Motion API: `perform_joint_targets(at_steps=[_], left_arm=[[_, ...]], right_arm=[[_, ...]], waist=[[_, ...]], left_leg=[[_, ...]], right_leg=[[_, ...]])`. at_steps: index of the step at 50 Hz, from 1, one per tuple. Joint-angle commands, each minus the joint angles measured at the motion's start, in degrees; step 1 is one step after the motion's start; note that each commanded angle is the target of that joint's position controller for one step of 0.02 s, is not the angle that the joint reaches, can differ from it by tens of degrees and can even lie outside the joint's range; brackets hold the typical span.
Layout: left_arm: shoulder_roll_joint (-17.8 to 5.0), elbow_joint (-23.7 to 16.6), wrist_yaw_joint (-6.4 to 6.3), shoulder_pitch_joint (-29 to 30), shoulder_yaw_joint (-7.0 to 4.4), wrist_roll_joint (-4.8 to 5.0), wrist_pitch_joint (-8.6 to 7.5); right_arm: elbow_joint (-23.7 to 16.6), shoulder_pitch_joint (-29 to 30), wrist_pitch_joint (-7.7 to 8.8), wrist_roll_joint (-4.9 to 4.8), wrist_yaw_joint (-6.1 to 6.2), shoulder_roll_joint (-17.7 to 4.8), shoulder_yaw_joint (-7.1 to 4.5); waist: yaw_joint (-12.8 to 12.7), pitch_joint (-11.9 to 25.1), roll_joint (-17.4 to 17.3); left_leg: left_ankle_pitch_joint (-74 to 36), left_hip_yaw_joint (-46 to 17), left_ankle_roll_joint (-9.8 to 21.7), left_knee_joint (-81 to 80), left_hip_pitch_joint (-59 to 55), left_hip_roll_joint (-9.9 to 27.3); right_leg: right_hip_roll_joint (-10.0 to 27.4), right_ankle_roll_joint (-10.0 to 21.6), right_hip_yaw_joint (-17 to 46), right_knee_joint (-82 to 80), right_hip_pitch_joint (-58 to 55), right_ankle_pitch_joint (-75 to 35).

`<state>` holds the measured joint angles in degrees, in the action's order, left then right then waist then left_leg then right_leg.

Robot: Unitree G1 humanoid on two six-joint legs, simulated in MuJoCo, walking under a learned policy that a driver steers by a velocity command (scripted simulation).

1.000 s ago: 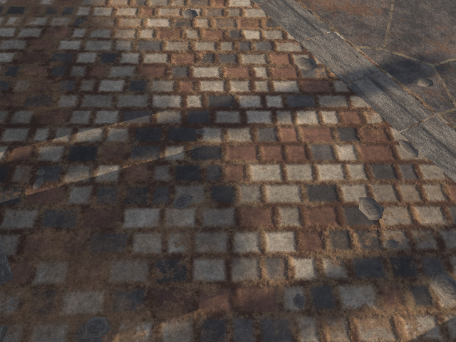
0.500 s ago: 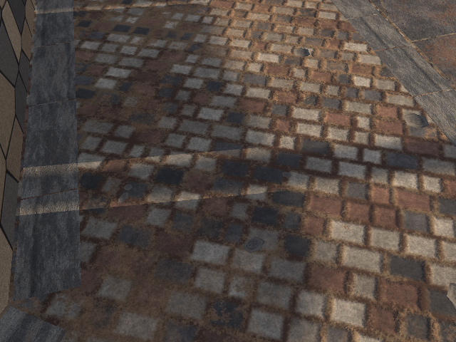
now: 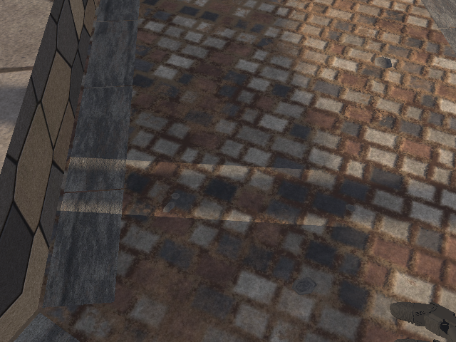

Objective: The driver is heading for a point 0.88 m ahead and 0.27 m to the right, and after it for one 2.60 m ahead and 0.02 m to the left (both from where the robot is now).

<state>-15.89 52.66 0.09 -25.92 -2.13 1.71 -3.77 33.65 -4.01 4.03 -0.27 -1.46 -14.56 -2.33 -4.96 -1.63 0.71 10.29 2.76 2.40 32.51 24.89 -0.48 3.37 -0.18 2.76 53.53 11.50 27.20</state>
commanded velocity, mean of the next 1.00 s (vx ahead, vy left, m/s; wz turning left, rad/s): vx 0.49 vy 0.00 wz -0.47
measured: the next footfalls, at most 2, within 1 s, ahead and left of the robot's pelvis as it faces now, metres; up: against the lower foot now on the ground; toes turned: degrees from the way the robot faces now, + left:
right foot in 0.44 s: +0.40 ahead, -0.16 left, +0.00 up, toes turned -16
left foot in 0.94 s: +0.72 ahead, -0.07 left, +0.00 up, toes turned -34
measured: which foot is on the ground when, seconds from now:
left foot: down 0.00-0.46, up 0.48-0.92, down 0.94-1.00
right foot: up 0.00-0.42, down 0.44-0.94, up 0.96-1.00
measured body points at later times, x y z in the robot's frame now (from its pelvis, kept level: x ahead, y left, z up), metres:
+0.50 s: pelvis +0.27 -0.06 -0.01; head +0.32 -0.07 +0.43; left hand +0.53 +0.15 -0.10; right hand +0.25 -0.34 -0.14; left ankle +0.10 +0.11 -0.66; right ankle +0.36 -0.15 -0.73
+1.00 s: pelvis +0.56 -0.10 +0.00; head +0.58 -0.11 +0.45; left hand +0.76 +0.12 -0.11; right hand +0.60 -0.42 -0.08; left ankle +0.69 -0.05 -0.73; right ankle +0.37 -0.15 -0.67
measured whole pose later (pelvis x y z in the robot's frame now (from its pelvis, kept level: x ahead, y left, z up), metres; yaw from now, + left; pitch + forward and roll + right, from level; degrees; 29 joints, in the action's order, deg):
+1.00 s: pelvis +0.56 -0.10 +0.00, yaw -32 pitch +2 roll +1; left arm -17.4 41.5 -0.8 -20.4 -3.8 1.8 -1.8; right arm 39.5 -5.9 7.1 0.3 -1.5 -15.8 -2.9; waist -2.6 -0.2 1.6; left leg 9.3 -0.8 1.3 31.4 24.5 -2.5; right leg -5.1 2.0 10.8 56.5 14.6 29.0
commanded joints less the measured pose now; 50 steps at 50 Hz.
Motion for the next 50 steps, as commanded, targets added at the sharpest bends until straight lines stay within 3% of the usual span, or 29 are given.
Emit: perform_joint_targets(at_steps=[1, 2, 3, 5, 7, 9, 12, 16, 18, 20, 21, 22, 23, 24, 25, 26, 27, 28, 30, 33, 37, 41, 44, 45, 46, 47, 48, 49, 50], left_arm=[[-8.4, -7.6, 0.11, 6.7, -1.85, 1.30, -2.57], [-7.5, -7.5, 0.03, 7.8, -1.95, 0.39, -2.12], [-6.6, -7.1, -0.01, 6.8, -2.16, 0.04, -1.24], [-3.6, -6.5, 0.05, 5.2, -1.75, 0.13, 0.36], [-3.2, -7.4, -0.11, 6.7, -1.89, -0.08, 1.12], [-3.0, -8.9, 0.09, 9.8, -1.84, -0.35, 1.04], [-2.2, -11.0, 1.43, 16.0, -1.21, -0.67, 0.48], [-2.3, -15.0, 2.92, 23.3, -0.77, -0.55, 0.48], [-3.1, -16.9, 3.58, 24.9, -1.07, -0.56, 0.52], [-5.0, -17.7, 3.83, 22.5, -2.10, -0.50, 0.85], [-7.0, -16.9, 3.70, 17.1, -3.23, -0.37, 1.06], [-10.1, -14.9, 3.05, 7.9, -5.04, -0.21, 1.24], [-15.6, -13.6, 1.70, 0.0, -6.88, -0.13, 1.98], [-19.3, -15.2, 1.64, 3.3, -7.09, 0.32, 1.52], [-14.3, -16.2, 1.96, 2.0, -5.57, -0.33, 0.94], [-11.6, -15.8, 1.96, 3.3, -4.85, -0.89, 0.37], [-10.5, -16.0, 2.00, 7.0, -4.43, -0.76, -0.03], [-8.4, -16.7, 1.78, 10.5, -3.87, -0.89, -0.18], [-7.8, -18.2, 1.31, 13.4, -3.56, -1.62, -0.22], [-9.4, -17.4, 0.33, 12.1, -3.97, -1.18, -0.42], [-10.1, -16.3, -0.67, 9.5, -4.23, -0.54, 0.33], [-10.3, -14.9, -0.86, 6.0, -4.38, -0.09, 1.02], [-9.9, -14.8, -1.04, 6.3, -4.42, -0.26, 1.48], [-9.2, -15.1, -1.04, 7.2, -4.25, -0.30, 1.65], [-6.9, -15.3, -0.95, 7.3, -3.46, -0.67, 1.54], [-3.1, -16.1, -0.79, 6.2, -2.04, -1.59, 1.32], [-0.4, -17.2, -0.80, -2.3, -1.15, 0.26, 0.68], [-6.4, -15.4, -1.05, -1.9, -2.03, 0.98, 0.54], [-9.3, -15.9, -1.00, 4.8, -2.80, 0.59, 0.66]], right_arm=[[2.0, -16.4, 0.16, 0.22, 0.72, -8.0, -2.91], [2.2, -13.1, 0.44, 0.33, 0.49, -6.4, -2.45], [2.5, -10.8, 0.98, 0.68, 0.37, -5.2, -2.19], [3.6, -9.0, 2.13, 0.74, 0.25, -4.9, -2.48], [5.0, -8.8, 2.85, 1.04, 0.42, -5.5, -2.85], [6.3, -9.4, 3.01, 1.20, 0.81, -6.2, -3.15], [7.4, -9.8, 2.88, 0.81, 1.42, -7.8, -3.50], [9.8, -13.6, 1.71, -0.34, 1.97, -10.1, -4.30], [10.5, -14.3, 0.60, -0.78, 2.16, -11.1, -4.66], [10.4, -14.0, -0.49, -0.83, 2.61, -12.9, -5.05], [10.2, -13.6, -1.10, -0.82, 2.84, -13.5, -5.11], [9.9, -12.9, -1.40, -0.99, 3.12, -13.1, -4.74], [8.6, -14.7, -0.85, 0.38, 3.30, -10.2, -3.45], [5.8, -18.8, 0.94, 0.97, 2.33, -3.3, -1.13], [5.3, -13.0, 3.23, -0.77, 1.31, -8.8, -2.02], [3.6, -8.1, 4.10, -2.53, 0.89, -9.9, -2.21], [3.4, -7.1, 4.46, -1.71, 1.26, -8.9, -1.87], [3.8, -7.0, 4.23, -0.12, 1.73, -9.5, -2.28], [4.2, -9.0, 2.88, 0.72, 1.69, -9.4, -2.63], [3.7, -7.3, 1.50, 1.34, 1.89, -7.3, -1.94], [1.8, 1.6, 1.71, 1.07, 1.49, -5.2, -0.84], [0.4, 6.4, 2.64, -0.10, 0.48, -6.8, -1.25], [0.8, 4.2, 3.42, -0.39, 0.06, -9.0, -2.37], [1.7, 0.6, 3.71, -0.40, 0.19, -9.5, -2.87], [3.0, -5.0, 4.02, 0.19, 0.49, -10.9, -3.67], [3.7, -13.3, 4.17, 1.23, 0.90, -13.7, -4.35], [6.5, -18.3, 3.43, 1.83, 0.44, -18.6, -5.61], [6.3, -17.8, 3.25, 0.11, -0.02, -13.2, -4.64], [5.8, -15.4, 2.91, -0.12, 0.16, -9.5, -3.60]], waist=[[9.9, 8.9, -8.1], [8.1, 5.0, -6.8], [6.1, 3.2, -7.9], [3.9, 1.4, -7.0], [3.3, -0.4, -5.3], [3.7, -1.6, -4.3], [5.6, -3.1, -3.3], [8.1, -5.0, -1.9], [8.0, -4.5, -2.4], [5.8, -0.6, -4.8], [2.6, 3.0, -5.6], [-2.4, 7.9, -4.8], [-4.6, 13.8, 3.3], [2.1, 20.7, 15.9], [-2.3, 24.0, 7.3], [-2.2, 16.0, 4.6], [0.9, 9.4, -1.3], [3.0, 7.2, -1.6], [5.7, 5.3, 0.5], [5.9, 3.3, 0.4], [2.4, 1.7, 2.8], [0.5, 1.6, 4.2], [2.5, 2.1, 6.4], [4.7, 2.9, 7.0], [7.4, 6.4, 6.4], [10.3, 14.2, 0.0], [6.6, 19.2, -19.8], [8.2, 15.4, -14.4], [9.8, 8.4, -8.9]], left_leg=[[4.7, -25.0, 11.2, -16.4, -33.2, 19.5], [2.2, -20.0, 10.3, -18.8, -26.8, 17.0], [-0.7, -15.7, 9.4, -21.1, -22.0, 15.2], [-6.5, -10.6, 9.5, -24.1, -16.9, 14.7], [-11.6, -6.3, 9.6, -25.4, -15.7, 14.7], [-14.0, -2.5, 9.2, -25.8, -16.5, 14.3], [-14.4, 3.0, 7.7, -26.8, -16.4, 13.1], [-16.5, 5.4, 6.7, -25.0, -24.7, 16.0], [-23.9, 6.6, 5.8, -21.3, -29.3, 17.0], [-43.6, 8.2, 4.4, -12.9, -31.7, 16.8], [-51.2, 9.0, 3.5, -4.4, -31.2, 15.9], [-50.1, 10.4, 1.6, 8.2, -25.6, 13.7], [-28.1, 10.5, -1.1, 27.0, -10.7, 10.6], [21.7, 2.2, -4.7, 48.2, 13.0, -2.8], [21.6, -9.7, -3.0, 50.7, 18.6, -0.6], [17.4, -9.1, -1.7, 48.5, 21.3, 1.7], [13.1, -8.6, -1.3, 42.5, 19.8, 4.3], [10.9, -8.4, -1.6, 37.3, 16.1, 6.2], [8.6, -8.3, -2.8, 33.4, 10.7, 7.2], [4.0, -6.4, -5.6, 25.4, 9.9, 6.5], [-11.6, -5.6, -6.8, 7.3, 6.5, 3.4], [-13.8, -6.8, -6.1, -1.3, 3.2, 1.0], [-7.2, -7.6, -3.8, -4.3, -0.3, 0.6], [-6.8, -6.7, -2.5, -6.4, -5.0, 0.4], [-6.8, -7.0, -0.6, -7.2, -13.5, 2.1], [-3.1, -16.5, 3.3, -6.7, -27.3, 11.8], [10.5, -44.7, 13.4, -13.1, -43.1, 23.2], [24.1, -50.3, 13.4, -16.3, -41.8, 23.7], [22.1, -41.1, 10.9, -16.6, -35.7, 21.0]], right_leg=[[2.7, 1.8, 2.6, 19.8, 32.9, -4.4], [3.9, 1.4, 2.2, 16.7, 31.5, -8.0], [5.1, 1.2, 2.7, 15.0, 28.1, -10.7], [4.9, 0.4, 2.6, 14.2, 25.5, -13.4], [4.5, -0.3, 3.7, 11.7, 27.6, -16.7], [4.1, -0.6, 4.4, 5.3, 29.6, -22.7], [3.0, 0.2, 0.6, -7.3, 26.5, -32.2], [2.6, 2.5, -1.7, -15.3, 28.8, -31.0], [1.3, 4.0, -3.9, -17.1, 28.9, -26.0], [-2.7, 6.2, -7.8, -17.0, 22.3, -19.5], [-5.3, 7.6, -9.3, -17.0, 14.9, -17.1], [-7.7, 9.8, -9.1, -20.3, 0.9, -19.5], [0.9, 13.5, 5.5, -21.2, -16.9, -21.3], [14.5, 25.5, 40.1, -30.3, -33.8, -9.4], [15.4, 23.7, 44.5, -36.3, -35.0, -5.5], [13.7, 21.0, 36.0, -36.6, -29.0, -8.3], [11.2, 19.1, 29.1, -36.7, -19.3, -15.2], [9.2, 18.0, 24.2, -37.0, -12.5, -21.2], [6.9, 18.0, 20.6, -39.4, -4.5, -27.6], [5.0, 18.0, 15.2, -40.7, 1.7, -33.2], [0.9, 14.1, 11.3, -39.6, 4.6, -26.4], [2.6, 12.8, 16.2, -36.0, 1.5, -20.5], [4.3, 11.3, 21.4, -30.9, -2.6, -19.9], [3.4, 10.3, 21.6, -28.3, -2.3, -20.8], [0.9, 8.5, 19.2, -22.0, -1.0, -23.3], [-2.5, 6.2, 14.2, -6.3, 5.0, -16.1], [-10.5, 2.2, 7.1, 11.9, 25.2, 5.9], [-6.4, 1.4, 8.9, 19.3, 32.8, 5.2], [-4.5, 1.3, 8.4, 20.9, 34.4, -0.2]])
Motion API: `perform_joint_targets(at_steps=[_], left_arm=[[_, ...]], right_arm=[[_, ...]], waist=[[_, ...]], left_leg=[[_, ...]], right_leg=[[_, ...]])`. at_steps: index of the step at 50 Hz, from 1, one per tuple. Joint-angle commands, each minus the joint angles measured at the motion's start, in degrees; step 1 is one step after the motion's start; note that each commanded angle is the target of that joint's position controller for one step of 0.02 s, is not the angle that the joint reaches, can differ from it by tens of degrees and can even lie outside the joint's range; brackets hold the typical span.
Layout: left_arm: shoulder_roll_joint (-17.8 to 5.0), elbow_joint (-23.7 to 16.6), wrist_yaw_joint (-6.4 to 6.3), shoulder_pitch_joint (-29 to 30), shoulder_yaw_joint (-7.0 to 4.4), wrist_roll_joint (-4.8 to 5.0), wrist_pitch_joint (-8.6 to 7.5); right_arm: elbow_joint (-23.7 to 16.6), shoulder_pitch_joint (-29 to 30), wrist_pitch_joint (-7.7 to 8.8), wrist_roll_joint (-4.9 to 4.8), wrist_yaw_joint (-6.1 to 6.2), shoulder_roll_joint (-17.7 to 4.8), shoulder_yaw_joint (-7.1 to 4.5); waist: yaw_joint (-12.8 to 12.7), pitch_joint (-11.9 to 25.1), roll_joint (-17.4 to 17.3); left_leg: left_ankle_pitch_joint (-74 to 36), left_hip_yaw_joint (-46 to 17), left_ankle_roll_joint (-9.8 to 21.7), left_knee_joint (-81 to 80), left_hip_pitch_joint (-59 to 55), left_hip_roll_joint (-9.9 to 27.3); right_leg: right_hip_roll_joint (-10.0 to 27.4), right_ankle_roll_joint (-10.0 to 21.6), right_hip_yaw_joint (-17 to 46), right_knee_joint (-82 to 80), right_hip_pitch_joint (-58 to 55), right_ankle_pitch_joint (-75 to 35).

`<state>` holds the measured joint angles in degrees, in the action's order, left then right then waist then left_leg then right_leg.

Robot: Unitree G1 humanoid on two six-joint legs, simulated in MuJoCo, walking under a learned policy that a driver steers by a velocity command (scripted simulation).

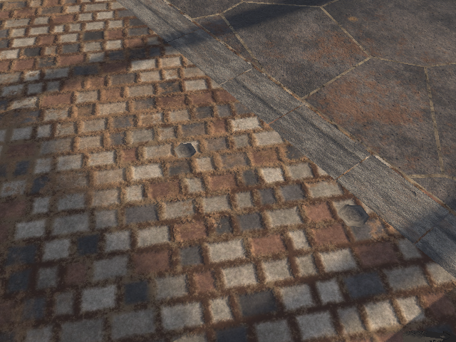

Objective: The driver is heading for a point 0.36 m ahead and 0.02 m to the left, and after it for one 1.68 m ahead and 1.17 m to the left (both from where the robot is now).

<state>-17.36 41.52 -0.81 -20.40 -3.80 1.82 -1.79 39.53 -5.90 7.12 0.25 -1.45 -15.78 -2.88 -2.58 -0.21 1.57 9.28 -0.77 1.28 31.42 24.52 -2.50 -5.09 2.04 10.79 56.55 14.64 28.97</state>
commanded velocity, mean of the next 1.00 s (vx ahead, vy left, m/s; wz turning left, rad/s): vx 0.23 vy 0.00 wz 0.23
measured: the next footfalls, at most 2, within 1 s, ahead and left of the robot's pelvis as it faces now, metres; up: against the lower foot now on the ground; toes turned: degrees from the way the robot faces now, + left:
right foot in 0.40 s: +0.37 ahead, -0.15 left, +0.00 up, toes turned +0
left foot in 0.82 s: +0.31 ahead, +0.10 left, +0.00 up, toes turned +16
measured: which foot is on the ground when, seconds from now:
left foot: down 0.00-0.40, up 0.42-0.80, down 0.82-1.00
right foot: up 0.00-0.38, down 0.40-0.82, up 0.84-1.00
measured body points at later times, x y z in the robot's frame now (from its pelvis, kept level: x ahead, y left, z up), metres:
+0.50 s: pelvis +0.23 -0.04 +0.00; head +0.28 -0.05 +0.45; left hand +0.47 +0.19 -0.06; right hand +0.25 -0.32 -0.13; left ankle +0.12 +0.11 -0.65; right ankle +0.33 -0.15 -0.72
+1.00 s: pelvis +0.28 +0.00 +0.02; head +0.31 +0.05 +0.46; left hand +0.34 +0.33 -0.10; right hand +0.50 -0.23 -0.06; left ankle +0.28 +0.09 -0.72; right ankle +0.32 -0.15 -0.64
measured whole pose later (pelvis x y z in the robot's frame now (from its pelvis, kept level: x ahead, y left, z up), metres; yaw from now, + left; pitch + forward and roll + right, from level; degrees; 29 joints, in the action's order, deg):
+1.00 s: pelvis +0.28 +0.00 +0.02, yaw +19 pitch +2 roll -3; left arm -18.5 44.1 -2.3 -5.1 -5.4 -0.4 1.2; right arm 37.4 -11.8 -1.3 0.1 0.9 -17.4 -3.6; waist 0.6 -2.9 1.7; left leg 11.7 -2.5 3.0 28.3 18.6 -1.0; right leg 0.1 -3.3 0.8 62.4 31.5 23.5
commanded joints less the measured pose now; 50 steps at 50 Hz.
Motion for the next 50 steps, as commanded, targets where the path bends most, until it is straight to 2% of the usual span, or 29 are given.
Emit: perform_joint_targets(at_steps=[1, 2, 3, 5, 8, 11, 14, 16, 17, 19, 20, 21, 22, 23, 25, 27, 30, 33, 36, 38, 40, 41, 42, 43, 44, 45, 46, 47, 50], left_arm=[[-7.4, -5.7, -0.21, 3.3, -1.07, -0.42, -1.30], [-6.6, -6.6, -0.06, 6.0, -1.07, -1.18, -1.61], [-5.6, -6.8, 0.34, 6.2, -1.03, -1.14, -1.75], [-3.5, -6.6, 0.83, 5.3, -0.52, -0.93, -1.68], [-1.4, -8.0, 1.11, 9.4, 0.55, -1.54, -1.84], [-0.4, -8.9, 1.71, 14.5, 1.25, -1.34, -2.45], [-0.8, -10.2, 2.23, 19.5, 1.13, -1.30, -3.07], [-1.6, -10.8, 2.70, 20.5, 0.64, -1.46, -3.66], [-2.5, -10.6, 2.82, 19.4, 0.20, -1.69, -3.91], [-5.0, -8.0, 2.34, 11.5, -1.15, -2.79, -4.15], [-8.7, -7.4, 1.61, 5.8, -2.12, -3.74, -4.10], [-11.9, -7.8, 0.82, 2.1, -2.58, -5.09, -2.91], [-9.6, -8.0, 0.89, 0.9, -2.13, -3.80, -1.61], [-7.6, -7.9, 0.95, 3.2, -1.59, -2.96, -0.83], [-4.1, -7.2, 0.86, 9.9, -0.44, -2.10, -0.49], [-4.3, -6.7, 1.08, 15.3, -0.67, -3.18, -0.68], [-5.0, -5.7, 0.56, 18.0, -1.24, -3.53, -1.23], [-6.2, -4.4, -0.36, 18.0, -1.76, -2.92, -0.78], [-8.0, -3.1, -0.51, 17.2, -2.32, -2.13, 0.22], [-8.9, -2.3, -0.36, 16.9, -2.65, -1.33, 0.80], [-8.4, -1.2, -0.41, 16.4, -2.64, -0.41, 1.40], [-6.5, 0.2, -0.31, 13.5, -2.26, -0.70, 1.75], [-3.3, -0.4, -0.02, 11.7, -1.39, -2.97, 1.93], [-4.4, -3.2, -0.70, 16.7, -1.51, -3.32, 2.00], [-6.5, -3.2, -1.01, 19.1, -2.21, -2.58, 2.19], [-6.4, -2.9, -1.22, 18.2, -2.46, -1.78, 2.36], [-6.4, -1.5, -1.71, 16.7, -2.71, -2.04, 2.50], [-6.9, -1.2, -2.02, 16.2, -2.97, -2.50, 2.56], [-5.5, -0.8, -1.65, 14.9, -2.76, -1.92, 2.10]], right_arm=[[-0.4, -10.9, -0.59, -0.03, 0.21, -7.3, -2.49], [0.1, -9.4, -0.86, 0.23, 0.26, -6.2, -2.07], [0.3, -8.8, -0.82, 0.60, 0.42, -5.4, -1.61], [1.3, -9.2, -0.59, 0.09, 0.45, -5.1, -1.45], [2.8, -10.3, -0.65, -0.69, 0.69, -8.0, -2.11], [4.1, -11.5, -1.27, -1.11, 0.85, -9.6, -2.30], [6.2, -14.8, -2.25, -1.51, 0.90, -9.9, -2.06], [7.3, -16.4, -3.21, -1.65, 1.18, -10.2, -2.06], [7.4, -16.1, -3.58, -1.75, 1.41, -10.6, -2.17], [6.6, -14.0, -3.72, -1.87, 1.79, -10.3, -2.02], [5.0, -13.4, -3.29, -0.76, 1.82, -7.9, -1.18], [4.8, -20.7, -2.98, 0.09, 1.77, -2.6, 0.63], [5.7, -23.7, -3.27, -1.06, 1.81, -6.0, 0.06], [5.3, -20.0, -4.02, -2.24, 1.96, -9.8, -1.37], [4.5, -15.5, -6.22, -1.68, 2.87, -8.4, -1.67], [4.4, -17.2, -8.93, -1.29, 3.70, -6.4, -1.79], [2.5, -15.7, -10.19, -0.80, 3.86, -5.1, -1.97], [0.1, -10.9, -10.24, -0.57, 2.78, -4.7, -1.69], [-1.9, -8.1, -10.65, -0.71, 1.68, -6.1, -2.08], [-2.8, -7.4, -10.91, -0.73, 1.08, -6.8, -2.47], [-2.4, -9.2, -10.77, -0.45, 0.83, -7.1, -3.04], [-2.1, -11.0, -10.61, -0.13, 1.25, -9.2, -3.84], [-3.2, -11.9, -10.32, -0.10, 2.42, -15.9, -5.40], [-5.0, -10.8, -9.35, 1.47, 2.16, -18.3, -5.44], [-5.0, -10.9, -8.04, 1.86, 1.61, -15.6, -4.78], [-4.9, -8.6, -7.13, 1.18, 1.64, -14.5, -4.43], [-5.4, -5.8, -6.96, 0.09, 1.88, -12.7, -4.05], [-5.9, -3.7, -7.15, -0.63, 2.27, -11.5, -3.57], [-6.7, -3.8, -7.56, -0.25, 3.13, -10.6, -3.10]], waist=[[6.8, 3.6, -5.8], [6.0, 0.7, -5.2], [4.7, 0.1, -6.3], [3.6, 0.6, -8.0], [4.2, -0.5, -6.6], [5.9, -1.1, -6.2], [7.4, -2.2, -6.2], [6.8, -1.3, -7.1], [5.7, -0.3, -7.4], [0.9, 4.3, -6.7], [-1.5, 10.3, -3.3], [-0.7, 19.6, 10.6], [-1.6, 27.2, 13.0], [-1.6, 21.4, 8.5], [1.3, 10.5, 4.8], [4.9, 6.2, 6.8], [5.7, 4.9, 6.7], [4.4, 5.5, 5.6], [3.5, 5.3, 5.4], [3.7, 4.7, 5.2], [4.9, 4.6, 3.6], [4.9, 3.9, -0.5], [2.8, 3.4, -17.4], [5.2, 2.9, -21.0], [6.4, 4.3, -13.7], [4.6, 4.0, -11.4], [3.3, 4.5, -8.2], [2.5, 4.6, -8.6], [1.9, 7.2, -8.6]], left_leg=[[15.8, -30.1, 10.6, -15.7, -29.3, 20.3], [8.9, -25.2, 10.5, -16.7, -24.5, 18.2], [4.0, -21.3, 10.1, -17.8, -21.4, 16.4], [-2.0, -17.1, 10.7, -19.5, -19.4, 15.0], [-8.2, -12.8, 12.1, -21.9, -18.3, 15.4], [-10.3, -7.7, 10.8, -22.6, -17.5, 13.9], [-18.3, -6.2, 9.4, -20.0, -17.4, 13.2], [-23.7, -7.1, 8.0, -16.0, -19.8, 13.6], [-24.9, -7.9, 6.9, -13.6, -20.6, 13.6], [-28.6, -6.9, 3.8, -4.8, -17.9, 10.3], [-17.6, -5.1, 1.1, 5.5, -11.0, 6.7], [17.6, -1.6, -3.2, 26.1, 6.1, 0.8], [32.9, -6.2, -4.1, 36.4, 8.6, 0.8], [30.1, -6.3, -4.6, 40.6, 12.1, 2.8], [23.9, -3.6, -5.8, 38.7, 13.4, 5.9], [19.0, -1.8, -7.0, 36.2, 5.1, 6.5], [13.2, -0.7, -6.5, 29.9, 1.9, 7.1], [7.6, 0.0, -5.0, 21.2, -0.8, 8.0], [8.0, 1.3, -3.5, 15.9, -2.5, 7.6], [8.6, 2.6, -2.1, 10.8, -4.2, 6.9], [3.4, 4.5, 0.4, 1.4, -10.1, 4.5], [-2.7, 1.5, 2.4, -4.3, -14.2, 4.7], [-22.9, -16.8, 7.8, -9.6, -20.7, 17.8], [-23.2, -29.6, 18.4, -12.9, -18.3, 25.0], [-20.3, -26.2, 18.4, -13.5, -17.9, 22.7], [-18.1, -21.8, 15.3, -12.8, -17.7, 19.9], [-15.7, -19.2, 12.4, -12.0, -18.0, 17.5], [-17.2, -17.9, 11.3, -11.7, -17.3, 16.5], [-20.8, -16.3, 11.4, -11.0, -17.7, 14.3]], right_leg=[[5.6, -1.0, -1.7, 16.8, 29.9, -5.6], [6.9, -1.0, -2.0, 13.6, 29.1, -8.3], [8.4, -0.9, -2.5, 11.0, 26.5, -10.0], [9.3, -1.2, -4.7, 6.4, 24.1, -10.7], [10.5, -2.2, -7.1, -3.3, 24.5, -14.8], [9.9, -2.4, -8.8, -14.4, 21.1, -24.1], [7.3, -2.6, -10.3, -22.0, 16.3, -29.2], [5.6, -1.7, -9.8, -25.5, 13.6, -29.5], [5.2, -1.0, -9.3, -27.5, 10.9, -29.8], [4.7, 1.4, -10.1, -32.7, -3.1, -37.9], [11.9, 4.0, -5.0, -29.5, -16.0, -55.7], [29.3, 13.0, 10.2, -24.8, -34.9, -74.7], [32.5, 16.5, 16.1, -26.0, -35.1, -70.7], [29.1, 15.0, 11.4, -28.7, -29.2, -62.0], [24.3, 12.3, 3.5, -33.6, -15.5, -49.8], [21.8, 11.6, -2.5, -39.3, -1.5, -41.2], [21.9, 12.1, -7.6, -42.3, 2.9, -36.3], [22.7, 11.9, -10.4, -42.7, 1.8, -32.7], [24.3, 11.2, -11.0, -41.7, -0.5, -29.3], [24.9, 9.7, -11.3, -39.5, -2.2, -27.3], [22.8, 5.9, -14.0, -34.0, -1.2, -22.6], [19.8, 2.1, -16.7, -27.5, 1.7, -17.5], [12.0, -4.2, -23.4, -9.8, 13.4, -2.5], [4.7, -6.3, -15.8, 3.1, 23.5, 10.2], [5.7, -5.5, -9.8, 9.2, 24.5, 8.0], [6.5, -4.6, -8.2, 9.9, 25.0, 2.9], [7.2, -4.5, -7.4, 8.8, 24.9, -1.2], [7.2, -4.9, -7.2, 8.3, 24.0, -4.0], [5.4, -5.9, -7.2, 6.5, 20.5, -8.4]])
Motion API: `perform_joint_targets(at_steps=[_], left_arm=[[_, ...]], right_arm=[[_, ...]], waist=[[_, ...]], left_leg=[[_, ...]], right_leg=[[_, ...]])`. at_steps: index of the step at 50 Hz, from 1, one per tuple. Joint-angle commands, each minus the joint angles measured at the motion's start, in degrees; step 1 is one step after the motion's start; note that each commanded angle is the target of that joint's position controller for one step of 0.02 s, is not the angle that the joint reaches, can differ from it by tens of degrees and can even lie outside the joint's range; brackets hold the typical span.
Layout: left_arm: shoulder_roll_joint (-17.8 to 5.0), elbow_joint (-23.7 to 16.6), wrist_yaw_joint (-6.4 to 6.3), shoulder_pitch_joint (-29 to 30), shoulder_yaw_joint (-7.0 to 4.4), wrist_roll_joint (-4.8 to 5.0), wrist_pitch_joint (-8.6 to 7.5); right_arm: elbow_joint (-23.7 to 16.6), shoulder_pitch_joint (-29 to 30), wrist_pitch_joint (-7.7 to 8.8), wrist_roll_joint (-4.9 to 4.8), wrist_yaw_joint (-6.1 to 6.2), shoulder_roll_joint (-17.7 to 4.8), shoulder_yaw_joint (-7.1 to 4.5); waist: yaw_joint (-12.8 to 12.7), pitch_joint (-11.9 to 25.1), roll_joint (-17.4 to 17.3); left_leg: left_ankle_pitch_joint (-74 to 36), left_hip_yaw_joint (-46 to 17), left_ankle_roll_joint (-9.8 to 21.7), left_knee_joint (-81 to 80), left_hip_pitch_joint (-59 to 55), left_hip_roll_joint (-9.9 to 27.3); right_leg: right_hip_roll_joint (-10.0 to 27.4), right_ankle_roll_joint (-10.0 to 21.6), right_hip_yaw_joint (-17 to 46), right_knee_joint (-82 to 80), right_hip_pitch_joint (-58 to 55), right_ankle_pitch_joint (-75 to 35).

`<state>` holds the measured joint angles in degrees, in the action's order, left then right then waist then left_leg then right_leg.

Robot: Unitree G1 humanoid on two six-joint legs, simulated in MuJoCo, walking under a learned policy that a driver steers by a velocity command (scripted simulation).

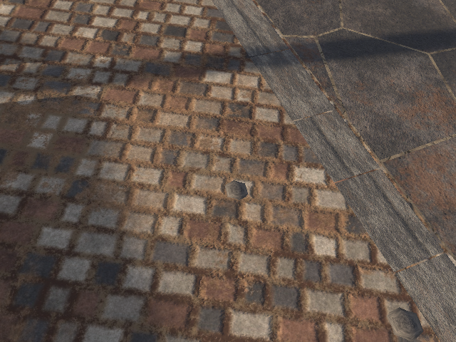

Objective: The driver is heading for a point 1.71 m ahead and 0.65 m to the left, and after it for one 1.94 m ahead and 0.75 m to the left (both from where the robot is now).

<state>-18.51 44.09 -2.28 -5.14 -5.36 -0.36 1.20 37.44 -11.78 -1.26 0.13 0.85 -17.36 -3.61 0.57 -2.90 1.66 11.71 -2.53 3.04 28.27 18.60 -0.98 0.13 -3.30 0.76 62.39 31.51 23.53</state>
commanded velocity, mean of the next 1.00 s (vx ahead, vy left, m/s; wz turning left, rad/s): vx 0.01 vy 0.00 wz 0.57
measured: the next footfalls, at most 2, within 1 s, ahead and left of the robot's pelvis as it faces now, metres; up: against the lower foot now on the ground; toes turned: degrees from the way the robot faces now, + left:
right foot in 0.30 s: +0.08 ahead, -0.14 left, +0.00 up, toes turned +16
left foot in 0.72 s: -0.02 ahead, +0.12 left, +0.00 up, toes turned +28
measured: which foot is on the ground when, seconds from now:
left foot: down 0.00-0.30, up 0.32-0.70, down 0.72-1.00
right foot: up 0.00-0.28, down 0.30-0.72, up 0.74-1.00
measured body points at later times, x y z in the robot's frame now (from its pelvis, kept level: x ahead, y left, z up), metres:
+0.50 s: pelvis +0.01 -0.04 +0.00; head +0.05 -0.05 +0.45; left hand +0.06 +0.27 -0.09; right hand +0.24 -0.29 -0.10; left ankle -0.05 +0.09 -0.66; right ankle +0.04 -0.15 -0.74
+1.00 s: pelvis -0.02 +0.01 +0.00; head +0.00 +0.06 +0.45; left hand -0.05 +0.34 -0.11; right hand +0.28 -0.13 -0.07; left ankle -0.05 +0.10 -0.74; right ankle +0.08 -0.12 -0.68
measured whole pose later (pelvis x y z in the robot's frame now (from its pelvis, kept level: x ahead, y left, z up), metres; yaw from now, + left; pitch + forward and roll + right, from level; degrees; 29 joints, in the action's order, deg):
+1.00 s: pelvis -0.02 +0.01 +0.00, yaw +34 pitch +2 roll -2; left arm -19.0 42.5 -1.4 -6.5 -4.9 0.0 1.3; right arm 33.7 -10.1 -1.5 0.1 1.3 -17.4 -3.2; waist 0.1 -3.5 1.6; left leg 11.3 -5.7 3.0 25.6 15.5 -3.2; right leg 0.8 -5.1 2.3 54.3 28.2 19.9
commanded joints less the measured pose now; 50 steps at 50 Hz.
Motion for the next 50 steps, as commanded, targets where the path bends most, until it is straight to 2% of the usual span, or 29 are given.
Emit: perform_joint_targets(at_steps=[1, 5, 10, 12, 14, 15, 16, 17, 18, 19, 20, 21, 22, 24, 25, 28, 31, 33, 34, 35, 36, 37, 38, 39, 40, 41, 42, 45, 50], left_arm=[[-3.8, -3.5, -0.13, 0.2, -0.97, 0.43, -0.97], [-2.8, -4.0, 0.44, 2.2, -0.35, 0.53, -1.27], [-3.9, -4.1, 1.55, 1.4, -0.55, 1.04, -2.14], [-4.1, -3.9, 2.08, -0.2, -0.70, 1.14, -2.67], [-4.7, -2.8, 2.40, -4.1, -1.19, 0.86, -3.08], [-8.0, -2.8, 2.10, -5.8, -2.02, 0.03, -2.89], [-13.0, -2.9, 1.74, -4.0, -2.89, -1.03, -2.18], [-9.8, -4.2, 1.71, -2.8, -2.20, -2.05, -2.44], [-6.9, -5.3, 1.34, 0.1, -1.20, -1.66, -2.56], [-5.3, -5.7, 1.04, 2.6, -0.79, -0.89, -2.42], [-4.4, -6.0, 0.74, 3.2, -0.46, 0.00, -2.34], [-4.3, -5.9, 0.42, 2.7, -0.19, 0.23, -2.14], [-4.6, -5.7, 0.17, 1.7, -0.19, 0.05, -1.81], [-5.4, -5.3, -0.27, -1.1, -0.46, -0.40, -1.21], [-6.0, -5.2, -0.34, -2.2, -0.68, -0.48, -0.98], [-8.4, -5.3, 0.17, -1.9, -1.48, -0.14, -0.52], [-9.8, -5.3, 1.03, -1.4, -1.98, 0.53, -0.39], [-10.3, -5.0, 1.41, -1.2, -2.14, 1.44, -0.58], [-10.2, -4.9, 1.49, -0.4, -2.12, 2.08, -0.66], [-9.0, -4.4, 1.57, -1.1, -1.84, 2.55, -0.84], [-6.4, -3.1, 1.86, -4.6, -1.18, 1.74, -1.08], [-1.6, -5.8, 2.15, -4.0, 0.65, -2.08, -1.20], [-4.4, -7.6, 1.46, 1.9, -0.10, -1.13, -1.33], [-6.6, -7.6, 1.06, 3.1, -0.82, 0.36, -1.05], [-6.8, -7.2, 0.78, 2.4, -1.08, 0.64, -0.90], [-6.9, -6.2, 0.39, 1.5, -1.27, 0.25, -0.73], [-7.0, -6.0, 0.29, 0.7, -1.40, -0.14, -0.63], [-5.7, -5.1, 0.68, -1.5, -1.07, 0.31, -0.75], [-4.0, -5.5, 1.04, 0.1, -0.01, 0.44, -0.64]], right_arm=[[-4.7, 1.6, 0.73, -0.27, 1.02, -9.3, -2.50], [-5.2, 1.1, -0.04, -0.43, 1.53, -10.6, -3.15], [-6.0, 2.4, -0.74, -0.59, 0.73, -10.8, -3.40], [-6.3, 3.4, -1.04, -1.04, 0.61, -10.6, -3.40], [-6.8, 5.0, -1.44, -1.84, 0.92, -9.7, -3.17], [-6.9, 3.2, -1.43, -1.51, 1.00, -7.5, -2.57], [-8.1, 0.9, -1.03, -1.59, 0.86, -5.7, -2.23], [-7.3, 0.6, -0.44, -0.45, 0.90, -10.7, -3.76], [-6.0, -0.3, -0.51, -0.82, 0.68, -13.0, -4.86], [-4.8, -1.3, -1.04, -0.98, 0.72, -12.2, -4.98], [-4.2, -1.7, -1.60, -0.85, 0.82, -10.7, -4.73], [-4.3, -1.5, -1.95, -1.06, 0.65, -9.1, -4.28], [-4.9, -0.5, -2.02, -1.40, 0.45, -8.0, -3.87], [-6.6, 2.8, -1.85, -1.85, 0.25, -6.6, -3.21], [-7.3, 3.9, -1.79, -1.72, 0.15, -6.2, -2.96], [-8.4, 4.8, -1.74, -1.15, -0.53, -5.1, -2.13], [-8.5, 3.6, -2.02, -1.29, -1.09, -5.9, -2.31], [-8.5, 2.3, -2.39, -1.40, -1.52, -6.2, -2.64], [-8.0, 0.6, -2.52, -1.36, -1.72, -6.1, -2.85], [-7.1, -1.7, -2.55, -1.25, -1.59, -6.7, -3.33], [-6.6, -4.2, -2.41, -1.18, -1.00, -9.5, -4.41], [-8.0, -5.6, -1.98, -0.89, 0.09, -17.1, -5.88], [-8.9, -5.9, -0.39, 1.30, -0.83, -15.5, -5.04], [-8.4, -4.1, 0.82, 1.45, -1.27, -13.5, -4.36], [-7.8, -1.4, 1.36, 0.47, -0.99, -12.0, -4.00], [-8.0, 0.9, 1.24, -0.51, -0.61, -10.4, -3.46], [-8.2, 2.7, 0.98, -0.85, -0.23, -10.1, -3.05], [-8.4, 3.2, 0.75, -0.14, 0.53, -9.2, -2.46], [-7.2, 2.6, 0.44, 0.24, 0.79, -9.1, -2.13]], waist=[[-0.8, 9.8, -8.6], [0.5, 9.0, -9.7], [0.8, 8.2, -11.2], [0.0, 8.5, -11.3], [-2.4, 8.9, -10.1], [-1.7, 10.3, -4.0], [1.8, 7.6, 12.7], [0.0, 7.1, 11.5], [1.2, 6.3, 7.3], [2.1, 5.1, 5.6], [1.6, 4.3, 5.6], [1.1, 3.7, 5.7], [0.4, 3.4, 6.0], [-1.9, 3.9, 7.3], [-2.8, 4.6, 7.6], [-3.4, 6.0, 8.2], [-3.0, 6.3, 9.0], [-2.0, 6.2, 8.8], [-0.5, 6.4, 8.2], [0.7, 6.8, 6.7], [0.9, 8.1, -0.6], [-0.8, 9.1, -20.6], [3.6, 12.0, -16.6], [3.1, 9.6, -11.2], [1.3, 7.5, -9.6], [0.4, 6.7, -8.1], [-0.6, 6.3, -8.9], [-1.4, 8.4, -9.2], [0.5, 7.6, -10.2]], left_leg=[[-22.3, -15.0, 9.6, -7.7, -12.8, 12.6], [-14.6, -18.2, 9.9, -7.5, -11.8, 11.8], [-13.3, -24.2, 10.1, -6.6, -8.9, 10.9], [-15.1, -26.4, 9.3, -5.1, -9.4, 10.1], [-11.5, -25.3, 5.9, -2.0, -5.9, 6.8], [-0.1, -21.2, 2.7, 4.7, 0.4, 3.2], [19.7, -8.7, -1.2, 15.0, 13.0, -7.0], [25.0, -7.3, -4.2, 29.4, 15.2, -4.4], [21.3, -7.5, -5.1, 35.7, 14.8, -2.7], [18.0, -6.6, -6.1, 38.4, 15.0, -2.2], [14.8, -6.2, -7.1, 40.8, 16.6, -1.9], [13.2, -5.3, -7.8, 42.1, 17.3, -1.6], [11.9, -3.5, -8.4, 40.8, 17.3, -1.2], [10.6, -1.4, -9.3, 35.3, 18.8, 0.2], [10.8, -0.9, -9.6, 32.5, 18.6, 1.0], [11.7, 1.6, -9.2, 23.7, 12.6, 3.1], [10.9, 4.6, -7.7, 16.3, 6.1, 2.7], [8.4, 5.5, -6.0, 9.8, 2.8, 2.3], [4.2, 6.4, -4.5, 3.9, -0.7, 1.7], [-1.0, 6.6, -2.6, -2.2, -6.2, 0.4], [-12.3, 0.9, -0.1, -6.4, -15.2, 2.8], [-37.7, -21.4, 7.7, -5.1, -25.5, 19.0], [-35.8, -28.2, 17.6, -7.0, -19.6, 24.0], [-30.5, -23.0, 16.3, -8.1, -17.4, 21.0], [-24.6, -19.0, 13.0, -8.2, -15.5, 17.4], [-20.8, -17.0, 10.5, -8.2, -14.6, 15.0], [-21.6, -15.8, 9.8, -8.4, -12.3, 13.6], [-21.4, -14.4, 9.9, -8.6, -12.1, 12.0], [-13.9, -15.5, 10.0, -8.2, -10.8, 11.6]], right_leg=[[0.0, -0.9, 3.0, -2.6, 3.8, -3.7], [-1.0, -1.7, 4.0, -14.0, -0.2, -4.1], [-2.5, -0.8, 4.4, -23.2, -7.2, -2.2], [-2.9, 0.2, 4.2, -29.3, -10.3, -3.7], [-1.5, 1.9, 3.5, -41.6, -19.2, -14.3], [7.3, 5.2, 10.2, -43.6, -26.3, -17.6], [18.3, 13.6, 23.5, -45.1, -28.6, -28.4], [24.0, 19.8, 28.0, -45.8, -25.1, -31.3], [21.6, 18.8, 22.8, -45.1, -23.4, -30.4], [17.5, 16.0, 17.2, -44.4, -22.8, -27.9], [15.3, 14.6, 13.9, -44.0, -23.7, -26.6], [14.4, 14.6, 11.3, -44.0, -23.9, -28.3], [13.3, 14.8, 8.8, -44.4, -24.1, -29.0], [13.8, 15.8, 7.1, -44.5, -28.3, -30.3], [14.7, 16.2, 6.9, -44.3, -30.2, -31.2], [16.2, 16.4, 4.1, -43.9, -29.9, -32.8], [17.1, 15.9, 1.9, -43.1, -27.6, -34.2], [17.8, 14.6, 1.2, -41.0, -27.4, -33.4], [17.5, 13.1, -0.1, -38.6, -26.3, -32.3], [16.1, 10.5, -2.2, -34.7, -23.7, -28.8], [12.9, 5.9, -6.6, -25.9, -16.8, -20.2], [4.8, -0.2, -10.2, -6.7, 1.6, 12.5], [0.7, -1.0, -0.5, 3.7, 6.0, 17.1], [2.0, -0.4, 2.0, 7.6, 6.4, 13.2], [2.8, 0.2, 2.7, 6.5, 6.7, 7.9], [3.4, 0.1, 3.2, 4.7, 6.4, 4.1], [2.8, -0.4, 3.0, 4.2, 4.6, 1.0], [1.1, -1.5, 2.4, 0.9, 1.4, -3.7], [1.5, -1.9, 2.2, -12.5, -3.7, -3.9]])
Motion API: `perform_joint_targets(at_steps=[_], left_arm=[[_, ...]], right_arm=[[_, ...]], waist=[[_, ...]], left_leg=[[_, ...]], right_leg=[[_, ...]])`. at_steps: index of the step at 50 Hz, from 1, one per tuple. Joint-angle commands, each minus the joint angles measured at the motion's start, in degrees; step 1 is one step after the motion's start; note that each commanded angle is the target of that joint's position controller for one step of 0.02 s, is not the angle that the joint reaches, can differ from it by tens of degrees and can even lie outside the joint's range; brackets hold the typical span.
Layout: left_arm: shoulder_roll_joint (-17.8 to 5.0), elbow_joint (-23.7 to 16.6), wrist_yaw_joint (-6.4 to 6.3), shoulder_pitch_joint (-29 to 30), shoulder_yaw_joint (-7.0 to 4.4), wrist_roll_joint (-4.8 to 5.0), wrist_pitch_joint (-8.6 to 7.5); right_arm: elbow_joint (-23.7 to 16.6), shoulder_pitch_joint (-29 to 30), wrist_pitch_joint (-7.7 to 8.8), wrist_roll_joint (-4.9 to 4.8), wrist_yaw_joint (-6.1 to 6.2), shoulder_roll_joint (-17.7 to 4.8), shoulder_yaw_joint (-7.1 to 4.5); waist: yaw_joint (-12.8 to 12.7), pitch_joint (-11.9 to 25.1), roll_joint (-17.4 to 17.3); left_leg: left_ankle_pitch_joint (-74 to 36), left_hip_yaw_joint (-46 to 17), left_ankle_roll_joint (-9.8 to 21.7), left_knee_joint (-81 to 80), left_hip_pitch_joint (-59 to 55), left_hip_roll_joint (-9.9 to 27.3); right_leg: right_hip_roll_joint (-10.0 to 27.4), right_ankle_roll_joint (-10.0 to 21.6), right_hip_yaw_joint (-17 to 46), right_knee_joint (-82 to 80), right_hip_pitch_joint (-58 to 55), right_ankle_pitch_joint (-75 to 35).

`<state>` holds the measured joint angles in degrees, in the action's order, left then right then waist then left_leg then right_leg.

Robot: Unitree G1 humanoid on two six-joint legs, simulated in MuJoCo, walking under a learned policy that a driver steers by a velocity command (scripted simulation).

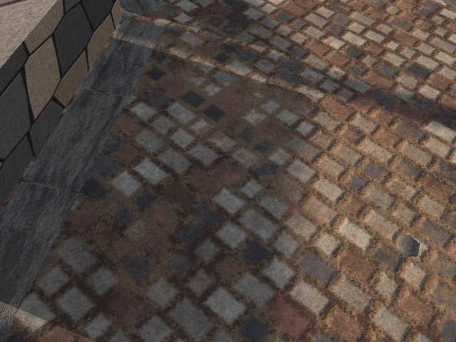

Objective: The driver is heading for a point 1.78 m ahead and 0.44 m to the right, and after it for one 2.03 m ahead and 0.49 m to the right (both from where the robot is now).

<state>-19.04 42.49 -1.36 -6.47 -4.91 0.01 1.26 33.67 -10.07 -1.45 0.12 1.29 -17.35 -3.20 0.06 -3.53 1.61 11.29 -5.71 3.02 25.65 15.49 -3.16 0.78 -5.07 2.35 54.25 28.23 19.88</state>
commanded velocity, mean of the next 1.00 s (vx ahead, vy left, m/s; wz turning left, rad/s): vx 0.00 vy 0.00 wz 0.09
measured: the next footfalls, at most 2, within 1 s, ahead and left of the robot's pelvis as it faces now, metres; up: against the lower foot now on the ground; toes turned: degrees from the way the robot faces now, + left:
right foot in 0.18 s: +0.05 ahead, -0.15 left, +0.00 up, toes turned +4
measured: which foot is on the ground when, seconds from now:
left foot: down 0.00-1.00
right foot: up 0.00-0.16, down 0.18-1.00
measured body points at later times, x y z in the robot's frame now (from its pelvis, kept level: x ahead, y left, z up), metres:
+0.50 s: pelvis +0.02 -0.04 -0.01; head +0.03 -0.04 +0.44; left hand +0.16 +0.22 -0.11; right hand +0.15 -0.30 -0.12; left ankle +0.02 +0.09 -0.74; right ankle +0.01 -0.15 -0.74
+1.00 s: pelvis +0.03 -0.06 +0.00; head +0.03 -0.06 +0.44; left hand +0.11 +0.21 -0.13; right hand +0.13 -0.32 -0.14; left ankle +0.02 +0.09 -0.74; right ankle +0.01 -0.15 -0.74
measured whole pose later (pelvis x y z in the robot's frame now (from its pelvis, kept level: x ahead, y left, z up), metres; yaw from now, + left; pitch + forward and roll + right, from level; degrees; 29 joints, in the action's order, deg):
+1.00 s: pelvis +0.03 -0.06 +0.00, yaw +3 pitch -2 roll +0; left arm -14.5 50.7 0.1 -11.1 0.0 -0.3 -1.6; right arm 50.5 -12.7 -1.6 0.5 3.0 -14.0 -2.8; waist -0.3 -2.3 -0.4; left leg 14.6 -8.8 -2.1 26.3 9.9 -1.5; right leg -2.2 2.5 -0.3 27.0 9.0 16.2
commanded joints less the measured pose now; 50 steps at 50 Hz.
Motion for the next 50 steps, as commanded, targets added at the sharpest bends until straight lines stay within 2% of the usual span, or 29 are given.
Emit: perform_joint_targets(at_steps=[1, 4, 6, 7, 8, 9, 10, 11, 12, 13, 15, 19, 24, 35, 50], left_arm=[[-3.5, -4.0, 0.26, 1.6, -0.37, 0.13, -0.77], [-3.8, -4.3, 0.65, 1.4, -0.30, 0.40, -1.11], [-3.3, -4.2, 1.03, 0.2, -0.11, 0.45, -1.54], [-2.5, -3.8, 1.30, -1.3, 0.10, 0.28, -1.85], [-2.0, -3.5, 1.52, -2.5, 0.41, -0.42, -2.22], [-4.5, -3.8, 1.36, -3.5, 0.17, -1.39, -2.50], [-8.4, -4.1, 1.17, -1.3, -0.44, -1.64, -2.46], [-4.8, -4.1, 1.34, 0.7, 0.50, -1.45, -2.54], [-2.7, -4.5, 1.55, 2.3, 1.20, -1.27, -2.75], [-2.9, -4.3, 1.59, 2.0, 1.20, -1.22, -2.94], [-3.5, -4.0, 1.50, 0.7, 1.32, -1.03, -3.65], [-2.8, -3.5, 0.98, -1.4, 1.87, -0.76, -3.54], [-2.2, -3.3, 0.94, -1.6, 2.36, -0.65, -3.16], [-1.6, -0.3, 1.44, -2.1, 3.05, -0.47, -3.38], [-2.4, 6.2, 1.18, -4.3, 3.48, -0.29, -3.49]], right_arm=[[-3.2, 1.0, 0.54, 0.38, 0.19, -9.2, -2.48], [-2.4, 1.5, 0.30, 0.47, -0.47, -8.9, -2.08], [-1.9, 2.5, 0.26, 0.14, -0.74, -7.8, -1.49], [-1.6, 3.6, 0.27, -0.18, -0.78, -6.8, -1.04], [-0.9, 2.8, 0.45, -0.30, -0.80, -5.5, -0.51], [-0.3, 0.6, 0.90, 0.57, -0.74, -4.0, -0.01], [0.2, -3.5, 1.40, 1.18, -0.95, -3.8, -0.17], [0.7, -2.5, 1.37, 1.55, -0.67, -4.2, -0.17], [0.9, -0.6, 1.18, 1.55, -0.53, -5.3, -0.46], [1.1, 0.8, 0.86, 1.39, -0.36, -5.3, -0.61], [1.3, 1.1, 0.18, 1.07, -0.28, -4.9, -0.64], [2.8, 0.2, 0.52, 0.76, -0.30, -3.7, -0.55], [4.6, -1.0, 0.80, 0.65, 0.06, -3.3, -0.71], [8.1, -2.8, 0.58, 0.54, 1.21, -3.5, -0.96], [15.4, -3.3, 0.48, 0.33, 2.00, -3.1, -0.99]], waist=[[1.4, 7.7, -10.3], [1.9, 6.5, -10.5], [0.9, 6.5, -10.0], [-0.5, 6.7, -9.3], [-1.5, 6.9, -7.8], [-0.5, 8.4, -3.8], [4.1, 8.1, 5.5], [3.5, 8.2, 8.0], [2.8, 6.7, 7.1], [1.7, 6.0, 6.2], [0.9, 4.9, 4.8], [-0.2, 4.6, 0.9], [-0.5, 4.6, -2.0], [-0.1, 4.3, -1.9], [-0.4, 2.7, -1.3]], left_leg=[[-11.8, -12.8, 10.2, -5.6, -6.5, 13.8], [-9.9, -15.0, 10.5, -4.8, -4.2, 13.9], [-10.7, -16.0, 9.8, -3.4, -3.8, 13.4], [-10.9, -15.5, 8.6, -2.3, -2.8, 12.3], [-9.4, -14.8, 6.3, -1.8, -1.1, 10.8], [-4.1, -12.5, 2.9, 1.1, 1.3, 7.9], [4.4, -5.8, -0.3, 4.0, 2.7, 2.0], [6.9, -3.4, -2.7, 2.9, -2.2, 2.1], [4.3, -3.3, -3.2, 2.0, -3.7, 2.5], [2.0, -3.3, -3.0, 2.1, -3.7, 2.3], [-1.8, -4.4, -2.2, 1.4, -3.3, 2.9], [-4.7, -5.0, -2.0, 0.6, -2.6, 3.2], [-7.0, -5.4, -2.7, 0.3, -3.0, 3.5], [-9.9, -5.5, -3.3, 0.2, -5.9, 3.9], [-9.3, -4.5, -4.6, -1.6, -7.1, 3.8]], right_leg=[[0.8, 0.1, 0.5, -6.4, -2.0, 0.4], [0.4, 0.9, -0.1, -11.8, -6.1, 2.0], [0.2, 1.7, -0.4, -18.1, -9.5, 0.2], [-0.1, 2.4, -1.0, -24.8, -13.4, -4.4], [0.6, 3.4, -0.5, -32.4, -18.5, -13.1], [5.9, 5.1, 4.4, -33.1, -23.9, -22.9], [11.0, 9.6, 9.4, -31.6, -22.7, -28.4], [12.3, 13.3, 11.4, -33.6, -16.7, -20.5], [9.9, 12.1, 9.7, -34.1, -15.3, -13.8], [7.6, 10.0, 7.6, -33.7, -15.2, -10.3], [6.0, 8.1, 5.7, -32.8, -15.2, -9.0], [4.4, 7.6, 3.8, -30.9, -16.7, -10.0], [3.4, 7.8, 3.0, -29.9, -17.5, -11.1], [2.4, 7.8, 2.3, -30.7, -16.9, -12.6], [2.4, 8.4, 3.2, -33.7, -17.3, -12.3]])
